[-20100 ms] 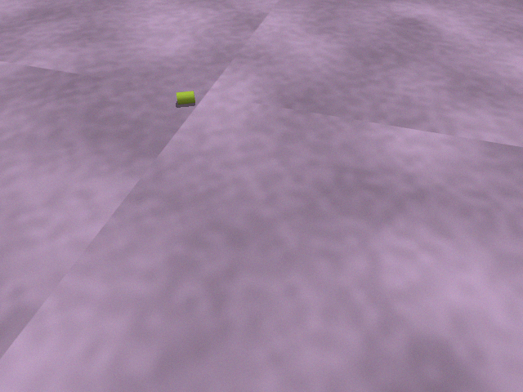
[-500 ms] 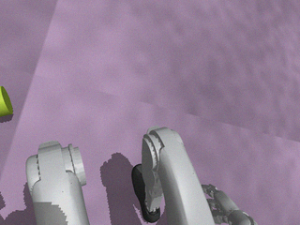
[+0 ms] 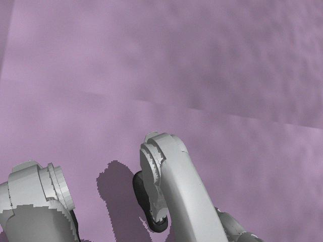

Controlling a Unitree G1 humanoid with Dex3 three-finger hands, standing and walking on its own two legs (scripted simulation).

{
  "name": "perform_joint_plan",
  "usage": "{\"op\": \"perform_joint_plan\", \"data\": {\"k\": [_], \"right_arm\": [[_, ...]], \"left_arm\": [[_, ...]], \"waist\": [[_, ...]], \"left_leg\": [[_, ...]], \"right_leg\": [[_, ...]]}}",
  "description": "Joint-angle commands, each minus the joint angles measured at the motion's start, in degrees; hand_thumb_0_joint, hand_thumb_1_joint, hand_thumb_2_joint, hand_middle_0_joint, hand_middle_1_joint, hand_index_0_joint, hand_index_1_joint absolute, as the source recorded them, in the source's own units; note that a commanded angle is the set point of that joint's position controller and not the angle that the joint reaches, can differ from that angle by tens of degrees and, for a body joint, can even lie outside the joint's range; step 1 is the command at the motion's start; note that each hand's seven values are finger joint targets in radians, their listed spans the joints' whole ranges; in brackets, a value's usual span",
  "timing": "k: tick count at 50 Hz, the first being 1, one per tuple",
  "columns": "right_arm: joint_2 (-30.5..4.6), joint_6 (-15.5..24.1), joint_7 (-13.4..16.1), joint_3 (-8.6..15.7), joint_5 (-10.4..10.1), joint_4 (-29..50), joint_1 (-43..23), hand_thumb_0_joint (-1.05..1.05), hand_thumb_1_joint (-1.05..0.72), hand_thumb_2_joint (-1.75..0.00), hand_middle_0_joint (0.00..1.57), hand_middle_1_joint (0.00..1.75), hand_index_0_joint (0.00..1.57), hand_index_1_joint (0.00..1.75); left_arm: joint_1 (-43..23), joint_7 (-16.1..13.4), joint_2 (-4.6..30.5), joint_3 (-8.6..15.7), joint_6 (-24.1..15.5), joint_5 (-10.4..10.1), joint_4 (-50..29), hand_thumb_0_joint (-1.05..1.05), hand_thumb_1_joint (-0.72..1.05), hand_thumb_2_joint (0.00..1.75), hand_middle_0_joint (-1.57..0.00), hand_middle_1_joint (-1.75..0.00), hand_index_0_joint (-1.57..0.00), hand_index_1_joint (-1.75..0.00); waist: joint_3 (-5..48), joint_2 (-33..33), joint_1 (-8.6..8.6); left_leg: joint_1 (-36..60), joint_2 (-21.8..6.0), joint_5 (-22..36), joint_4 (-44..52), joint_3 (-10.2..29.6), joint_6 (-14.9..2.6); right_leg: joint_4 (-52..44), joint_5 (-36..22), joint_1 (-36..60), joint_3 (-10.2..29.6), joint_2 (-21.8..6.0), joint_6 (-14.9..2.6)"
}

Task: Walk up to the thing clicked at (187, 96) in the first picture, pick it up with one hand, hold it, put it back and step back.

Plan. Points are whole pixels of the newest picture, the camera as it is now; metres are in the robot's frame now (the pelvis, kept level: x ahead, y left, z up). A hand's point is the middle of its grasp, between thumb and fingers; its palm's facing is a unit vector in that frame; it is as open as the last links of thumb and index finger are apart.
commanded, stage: rest palm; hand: left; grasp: from above
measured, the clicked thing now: out of the picture +0.41 +0.39 -0.26
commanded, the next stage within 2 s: close in 0.74 s
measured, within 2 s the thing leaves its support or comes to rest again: neither
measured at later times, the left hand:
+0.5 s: hand out of the picture +0.40 +0.37 -0.24, palm faces -0.41 -0.19 -0.89, open 14.1 cm
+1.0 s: hand out of the picture +0.40 +0.38 -0.24, palm faces -0.41 -0.21 -0.89, open 13.4 cm
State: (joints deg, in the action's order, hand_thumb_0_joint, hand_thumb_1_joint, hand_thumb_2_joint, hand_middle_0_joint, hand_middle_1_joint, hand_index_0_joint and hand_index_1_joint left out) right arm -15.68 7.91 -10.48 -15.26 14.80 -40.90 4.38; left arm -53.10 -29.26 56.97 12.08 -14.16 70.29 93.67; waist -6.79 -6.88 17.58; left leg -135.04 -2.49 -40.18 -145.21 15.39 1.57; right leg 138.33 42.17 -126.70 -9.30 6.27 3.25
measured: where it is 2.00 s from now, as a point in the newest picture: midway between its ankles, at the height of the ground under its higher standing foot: (115, 227)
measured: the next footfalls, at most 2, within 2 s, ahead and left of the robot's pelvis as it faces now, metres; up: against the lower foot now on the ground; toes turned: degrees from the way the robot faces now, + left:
none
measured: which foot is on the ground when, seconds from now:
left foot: down 0.00-1.00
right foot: down 0.00-1.00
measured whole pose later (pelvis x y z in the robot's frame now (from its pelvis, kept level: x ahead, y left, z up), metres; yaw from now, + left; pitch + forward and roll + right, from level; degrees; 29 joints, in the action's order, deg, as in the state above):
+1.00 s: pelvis -0.01 +0.00 +0.00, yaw -2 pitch +25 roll -14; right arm -18.4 10.3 -12.4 -17.6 16.5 -39.7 1.3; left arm -53.6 -33.7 60.0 10.4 -16.0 71.4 96.5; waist -8.4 -9.7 17.2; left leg -134.3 -2.5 -40.1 -147.0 17.5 1.3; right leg 138.4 41.2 -125.3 -10.8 7.0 3.9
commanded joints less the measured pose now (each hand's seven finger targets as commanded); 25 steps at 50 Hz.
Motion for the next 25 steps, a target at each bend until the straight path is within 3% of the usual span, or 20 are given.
{"op": "perform_joint_plan", "data": {"k": [1, 3, 5, 7, 8, 10, 11, 12, 13, 14, 15, 20, 21, 24, 25], "right_arm": [[-18.46, 0.11, 0.59, 5.65, -0.07, 0.22, 8.92, 0.0, -0.89, -0.9, 0.2, 0.3, 0.2, 0.3], [-18.51, 0.28, 0.38, 5.56, 0.23, 0.16, 8.73, 0.0, -0.89, -0.9, 0.2, 0.3, 0.2, 0.3], [-18.56, 0.68, -0.06, 5.27, 0.43, 0.58, 7.94, 0.0, -0.89, -0.9, 0.2, 0.3, 0.2, 0.3], [-18.7, 0.64, -0.02, 5.36, 0.24, 0.08, 7.63, 0.0, -0.89, -0.9, 0.2, 0.3, 0.2, 0.3], [-19.01, 0.86, -0.16, 5.29, 0.58, 0.15, 7.58, 0.0, -0.89, -0.9, 0.2, 0.3, 0.2, 0.3], [-19.46, 0.92, -0.24, 5.25, 0.63, 0.21, 6.81, 0.0, -0.89, -0.9, 0.2, 0.3, 0.2, 0.3], [-19.23, 1.03, -0.37, 5.29, 0.51, 0.08, 6.66, 0.0, -0.89, -0.9, 0.2, 0.3, 0.2, 0.3], [-19.52, 1.06, -0.39, 5.36, 0.7, 0.11, 6.28, 0.0, -0.89, -0.9, 0.2, 0.3, 0.2, 0.3], [-19.54, 1.33, -0.53, 5.36, 0.64, 0.05, 6.2, 0.0, -0.89, -0.9, 0.2, 0.3, 0.2, 0.3], [-19.62, 1.38, -0.56, 5.34, 0.58, -0.05, 5.69, 0.0, -0.89, -0.9, 0.2, 0.3, 0.2, 0.3], [-19.62, 1.57, -0.66, 5.25, 0.76, -0.08, 5.43, 0.0, -0.89, -0.9, 0.2, 0.3, 0.2, 0.3], [-19.49, 2.49, -1.03, 5.0, 0.56, -0.17, 4.95, 0.0, -0.89, -0.9, 0.2, 0.3, 0.2, 0.3], [-19.8, 2.75, -1.13, 5.04, 0.64, -0.03, 5.29, 0.0, -0.89, -0.9, 0.2, 0.3, 0.2, 0.3], [-19.67, 3.07, -1.14, 4.74, 0.62, 0.33, 5.1, 0.0, -0.89, -0.9, 0.2, 0.3, 0.2, 0.3], [-19.54, 3.17, -1.17, 4.58, 0.54, 0.2, 4.74, 0.0, -0.89, -0.9, 0.2, 0.3, 0.2, 0.3]], "left_arm": [[-10.08, -2.62, 17.91, 2.18, -2.35, -0.41, -6.75, 0.0, -0.59, 1.03, -0.07, -0.96, -0.04, -0.98], [-10.07, -3.11, 16.76, 1.68, -3.02, -0.29, -6.62, 0.0, -0.59, 1.03, -0.06, -0.96, -0.04, -0.98], [-12.21, -3.32, 15.6, -0.62, -3.54, 0.29, -7.07, 0.0, -0.59, 1.03, -0.06, -0.96, -0.04, -0.99], [-12.9, -4.35, 16.31, -0.06, -3.87, 0.57, -8.41, 0.0, -0.59, 1.03, -0.07, -0.96, -0.04, -0.99], [-12.71, -4.73, 16.21, -0.27, -3.73, 0.83, -6.28, 0.0, -0.58, 1.02, -0.07, -0.97, -0.05, -0.99], [-13.21, -5.74, 16.3, -0.39, -3.85, 1.36, -6.54, 0.0, -0.56, 1.02, -0.07, -0.98, -0.06, -0.99], [-12.89, -5.98, 15.55, -1.37, -3.43, 2.04, -5.52, 0.0, -0.57, 1.02, -0.07, -0.97, -0.05, -0.99], [-13.3, -6.47, 15.92, -0.64, -3.26, 2.06, -6.55, 0.0, -0.56, 1.03, -0.08, -0.98, -0.06, -0.99], [-13.65, -6.81, 15.12, -1.7, -2.82, 2.37, -4.8, 0.0, -0.56, 1.02, -0.07, -0.98, -0.05, -0.99], [-13.87, -7.21, 15.11, -1.64, -2.61, 2.14, -5.41, 0.0, -0.54, 1.0, -0.07, -0.98, -0.06, -0.99], [-13.17, -7.53, 14.51, -2.11, -2.08, 2.62, -3.26, 0.0, -0.55, 1.01, -0.07, -0.99, -0.06, -1.0], [-14.73, -8.26, 14.47, -3.13, -0.58, 2.08, -2.35, 0.0, -0.55, 1.0, -0.07, -0.99, -0.06, -1.0], [-16.05, -8.15, 14.24, -3.24, -0.59, 1.47, -3.15, 0.0, -0.53, 0.99, -0.07, -1.0, -0.07, -1.0], [-15.15, -7.89, 14.63, -2.99, -0.15, 0.92, -2.44, 0.0, -0.51, 0.98, -0.09, -0.99, -0.08, -1.0], [-14.54, -7.53, 14.27, -4.01, 0.01, 1.04, -1.62, 0.0, -0.5, 0.97, -0.09, -1.01, -0.09, -1.01]], "waist": [[39.46, 25.06, -1.08], [38.65, 26.2, -0.67], [37.43, 26.78, 0.08], [37.98, 28.27, -0.88], [36.26, 27.73, -0.14], [35.17, 27.27, -0.36], [34.91, 27.99, -0.35], [36.68, 28.76, -0.75], [35.45, 29.04, 0.04], [36.39, 28.93, -0.75], [35.18, 28.58, -0.08], [34.21, 29.16, -0.08], [34.23, 27.82, 0.83], [34.19, 27.18, 0.48], [33.65, 27.57, 0.33]], "left_leg": [[29.13, -1.59, 16.22, 11.7, -7.02, -2.91], [30.23, -1.68, 15.63, 12.34, -6.72, -2.63], [30.18, -1.82, 14.17, 12.3, -6.41, -2.39], [31.37, -1.78, 13.55, 13.1, -6.17, -2.07], [30.63, -1.71, 12.32, 12.9, -6.15, -2.03], [28.95, -1.7, 10.24, 13.52, -6.09, -1.88], [30.26, -1.74, 10.49, 13.54, -6.12, -1.73], [31.35, -1.85, 11.47, 13.62, -6.02, -1.6], [31.15, -1.81, 11.61, 13.61, -5.78, -1.44], [31.81, -1.9, 12.15, 13.82, -5.62, -1.42], [31.19, -1.79, 11.62, 13.55, -5.84, -1.53], [30.27, -1.88, 11.33, 13.43, -5.95, -1.5], [29.8, -1.91, 11.13, 13.04, -5.65, -1.64], [29.17, -1.77, 10.65, 13.17, -5.72, -1.82], [28.53, -1.85, 10.15, 12.86, -5.91, -1.98]], "right_leg": [[-13.38, -21.65, 21.09, -4.78, 1.36, -3.46], [-13.43, -20.84, 20.68, -5.27, 1.48, -3.57], [-12.97, -19.32, 19.08, -5.59, 1.58, -3.85], [-12.75, -18.24, 18.41, -6.15, 1.7, -4.2], [-12.59, -17.06, 17.16, -6.67, 1.5, -4.11], [-12.76, -15.51, 16.31, -6.98, 1.67, -4.24], [-12.39, -15.61, 15.75, -6.87, 1.61, -4.41], [-12.39, -16.38, 16.36, -7.13, 1.8, -4.32], [-11.53, -16.48, 14.88, -7.41, 1.59, -4.47], [-11.7, -16.82, 14.97, -7.47, 1.74, -4.45], [-11.72, -16.59, 14.59, -7.46, 1.67, -4.41], [-11.69, -16.93, 14.44, -6.89, 1.71, -4.42], [-11.87, -16.82, 14.38, -7.26, 1.66, -4.12], [-12.36, -16.54, 15.5, -7.05, 1.58, -4.03], [-12.41, -16.24, 15.34, -6.57, 1.75, -4.1]]}}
